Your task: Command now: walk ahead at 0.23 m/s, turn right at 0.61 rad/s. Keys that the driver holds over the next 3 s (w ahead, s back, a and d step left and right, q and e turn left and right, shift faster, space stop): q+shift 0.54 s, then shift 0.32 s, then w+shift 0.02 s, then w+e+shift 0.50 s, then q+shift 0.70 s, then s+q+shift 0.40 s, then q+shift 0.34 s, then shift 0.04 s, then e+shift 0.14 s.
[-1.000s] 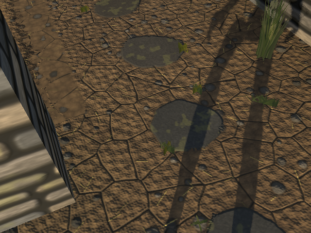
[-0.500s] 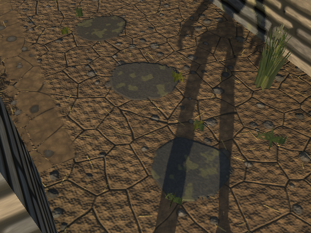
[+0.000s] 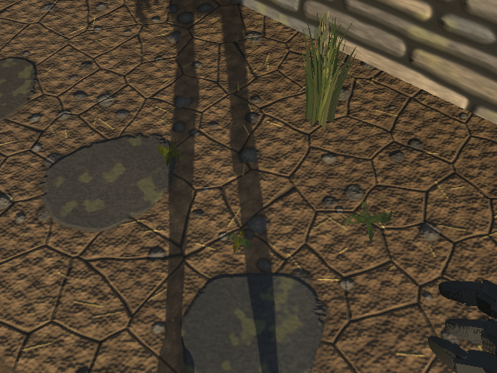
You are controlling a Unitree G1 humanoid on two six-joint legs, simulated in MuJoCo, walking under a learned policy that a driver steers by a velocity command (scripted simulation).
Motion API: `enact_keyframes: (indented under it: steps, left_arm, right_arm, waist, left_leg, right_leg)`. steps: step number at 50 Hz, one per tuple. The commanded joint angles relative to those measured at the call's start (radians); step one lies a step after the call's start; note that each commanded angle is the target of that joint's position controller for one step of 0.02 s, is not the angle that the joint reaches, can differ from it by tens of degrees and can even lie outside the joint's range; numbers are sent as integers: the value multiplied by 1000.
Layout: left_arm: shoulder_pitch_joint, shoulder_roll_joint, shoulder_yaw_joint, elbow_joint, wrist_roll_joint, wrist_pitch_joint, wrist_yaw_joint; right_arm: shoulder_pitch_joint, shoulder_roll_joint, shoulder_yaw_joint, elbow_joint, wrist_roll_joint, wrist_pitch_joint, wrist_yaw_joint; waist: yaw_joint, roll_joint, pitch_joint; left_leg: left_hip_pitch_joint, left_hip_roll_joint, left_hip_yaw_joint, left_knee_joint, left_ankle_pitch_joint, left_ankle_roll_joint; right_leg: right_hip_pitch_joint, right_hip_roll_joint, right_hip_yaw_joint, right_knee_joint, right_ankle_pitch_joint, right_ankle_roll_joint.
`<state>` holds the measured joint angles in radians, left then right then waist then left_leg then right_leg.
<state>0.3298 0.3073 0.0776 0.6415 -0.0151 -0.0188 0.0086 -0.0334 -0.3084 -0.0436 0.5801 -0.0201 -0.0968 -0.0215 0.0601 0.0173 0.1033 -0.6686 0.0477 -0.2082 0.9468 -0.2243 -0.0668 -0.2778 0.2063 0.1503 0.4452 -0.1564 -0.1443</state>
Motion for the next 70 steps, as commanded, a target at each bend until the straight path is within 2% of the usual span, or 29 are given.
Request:
enact_keyframes:
  steps: [1,4,7,8,9,10,11,13,15,19,27,28,30,31,33,37,43,45,47,48,49,50,51,53,56,61,65,68,70]
  left_arm:
    - [-44,145,47,-67,-15,26,35]
    - [-7,85,26,-31,15,7,26]
    - [-42,51,12,-19,24,-4,5]
    - [-47,51,10,-15,30,-14,6]
    - [4,50,7,-26,44,-21,8]
    - [65,76,11,-31,46,-14,8]
    - [15,119,17,-55,55,2,8]
    - [-93,142,24,-84,28,38,5]
    - [-180,108,17,-120,22,49,5]
    - [-193,44,10,-89,14,25,24]
    - [-172,65,29,-22,5,-10,-3]
    - [-148,87,36,-10,11,-7,-1]
    - [-216,184,50,-41,80,-3,-8]
    - [-272,133,36,-64,79,-9,-4]
    - [-313,84,17,-67,38,-10,5]
    - [-220,98,10,-20,29,2,5]
    - [-184,143,20,25,4,13,-10]
    - [-114,167,23,55,-2,18,-17]
    - [-110,167,19,65,-28,20,-19]
    - [-151,128,6,54,-23,4,-20]
    - [-221,41,-19,25,-12,-18,-27]
    - [-263,21,-22,-35,-44,-48,-27]
    - [-305,102,-2,-39,-49,-60,-22]
    - [-231,104,10,-6,-40,-57,-20]
    - [-189,70,7,0,-39,-53,-25]
    - [-225,37,-17,-52,-38,-45,-45]
    - [-320,9,-43,-78,-35,-39,-84]
    - [-246,69,-23,-99,-48,-29,-85]
    - [75,173,37,-20,-37,0,-65]
  right_arm:
    - [96,-37,-12,2,16,10,9]
    - [38,-55,-9,-10,7,7,27]
    - [121,-94,-29,34,-8,-22,38]
    - [145,-111,-37,39,-12,-32,37]
    - [144,-170,-48,16,-30,-36,38]
    - [197,-169,-53,26,-25,-21,40]
    - [268,-151,-54,39,3,-3,45]
    - [257,-154,-55,16,38,36,45]
    - [220,-151,-52,-5,46,71,28]
    - [202,-154,-73,-18,38,107,11]
    - [188,-189,-111,-39,65,149,-22]
    - [209,-159,-101,-36,64,148,-25]
    - [252,-133,-93,-58,53,130,-19]
    - [285,-193,-110,-34,36,119,-14]
    - [317,-191,-111,15,32,131,-19]
    - [251,-115,-73,-3,39,125,-24]
    - [181,-65,-37,-17,32,137,-6]
    - [189,-68,-34,-9,39,133,-9]
    - [241,-84,-42,10,43,114,-10]
    - [317,-107,-50,23,41,100,-16]
    - [486,-150,-61,57,26,89,-27]
    - [525,-266,-102,93,6,81,-19]
    - [470,-199,-86,72,-5,52,-16]
    - [376,-101,-58,52,4,18,-15]
    - [377,-64,-48,65,10,10,-2]
    - [361,-106,-55,97,0,4,2]
    - [396,-139,-62,138,5,-5,6]
    - [397,-209,-71,170,5,15,5]
    - [376,-226,-71,167,43,18,11]
  waist:
    - [-40,-53,-239]
    - [13,-139,-210]
    - [-15,-165,-208]
    - [-28,-139,-214]
    - [6,-11,-280]
    - [-12,150,-359]
    - [-52,201,-381]
    - [-86,54,-330]
    - [-78,9,-226]
    - [-67,139,-188]
    - [-53,172,-221]
    - [-51,143,-240]
    - [-97,-251,-195]
    - [-118,-211,-179]
    - [-124,-106,-150]
    - [-68,-129,-138]
    - [-25,-223,-169]
    - [-11,-205,-190]
    - [-54,-182,-115]
    - [-107,-150,-117]
    - [-189,-18,-172]
    - [-196,240,-135]
    - [-199,173,-52]
    - [-133,163,-30]
    - [-119,143,15]
    - [-92,82,61]
    - [-126,24,89]
    - [-29,111,0]
    - [139,113,-186]
  left_leg:
    - [274,-86,178,-254,305,-17]
    - [285,-60,159,-359,401,-5]
    - [308,-49,165,-483,376,86]
    - [364,-38,141,-522,491,118]
    - [514,72,-12,-457,824,199]
    - [686,235,-253,-465,968,376]
    - [748,286,-455,-532,860,440]
    - [684,226,-443,-577,339,383]
    - [531,153,-384,-647,73,325]
    - [476,6,-275,-681,-1,244]
    - [379,-26,-371,-651,-147,175]
    - [332,-59,-329,-595,-211,143]
    - [107,-222,-37,-148,-357,63]
    - [105,-154,-30,26,-312,30]
    - [121,-141,-6,158,-227,-2]
    - [82,-141,50,207,-203,-40]
    - [309,-65,172,-237,-183,-53]
    - [419,-85,207,-412,-115,-28]
    - [572,-91,226,-615,-41,46]
    - [740,-15,152,-618,-41,94]
    - [954,164,-20,-632,-151,146]
    - [903,343,-287,-729,-454,248]
    - [841,355,-324,-777,-509,278]
    - [838,282,-172,-772,-383,218]
    - [764,248,12,-816,-187,197]
    - [665,204,281,-860,48,183]
    - [626,190,425,-898,193,169]
    - [775,227,470,-671,1052,151]
    - [700,234,455,-293,1278,145]
  right_leg:
    - [-49,-138,57,-26,577,2]
    - [-11,-221,122,-37,304,-25]
    - [134,-274,128,86,362,-19]
    - [149,-244,91,164,384,10]
    - [81,-175,47,328,202,54]
    - [-95,-99,-53,588,-194,136]
    - [-238,-69,-37,745,-504,178]
    - [-336,-109,13,899,-433,188]
    - [-338,-138,9,800,-343,181]
    - [-198,-105,-39,391,-291,196]
    - [103,-112,-36,-43,-52,146]
    - [189,-190,-10,-105,-27,115]
    - [177,-531,394,-205,-52,-86]
    - [124,-555,376,-174,43,-107]
    - [103,-461,214,-123,131,-55]
    - [189,-418,100,-82,502,-83]
    - [203,-404,46,-63,518,-77]
    - [159,-392,93,-115,81,-73]
    - [-4,-365,170,-154,-337,-44]
    - [-163,-334,179,-115,-403,8]
    - [-370,-249,86,134,-446,78]
    - [-568,-174,-108,351,-401,116]
    - [-634,-247,-46,515,-358,116]
    - [-692,-264,-34,642,-227,112]
    - [-715,-291,-32,734,-72,142]
    - [-686,-337,-89,658,107,178]
    - [-470,-328,-220,417,199,105]
    - [-316,-207,-329,381,24,1]
    - [131,-105,-333,311,-8,-51]
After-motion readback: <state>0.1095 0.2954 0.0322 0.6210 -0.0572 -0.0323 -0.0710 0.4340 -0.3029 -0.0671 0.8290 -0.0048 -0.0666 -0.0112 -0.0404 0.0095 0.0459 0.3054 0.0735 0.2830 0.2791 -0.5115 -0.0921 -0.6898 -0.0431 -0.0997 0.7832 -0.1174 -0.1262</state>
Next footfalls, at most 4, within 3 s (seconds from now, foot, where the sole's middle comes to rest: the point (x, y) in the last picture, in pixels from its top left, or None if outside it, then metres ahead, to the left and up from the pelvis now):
0.16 left None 0.28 0.15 -0.77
0.56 right None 0.28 -0.06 -0.77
0.96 left None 0.15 0.17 -0.77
1.42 right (293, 294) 0.61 -0.03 -0.77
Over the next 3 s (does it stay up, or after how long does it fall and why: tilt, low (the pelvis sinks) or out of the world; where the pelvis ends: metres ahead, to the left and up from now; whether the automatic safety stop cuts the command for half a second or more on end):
stays up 0.75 -0.18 0.01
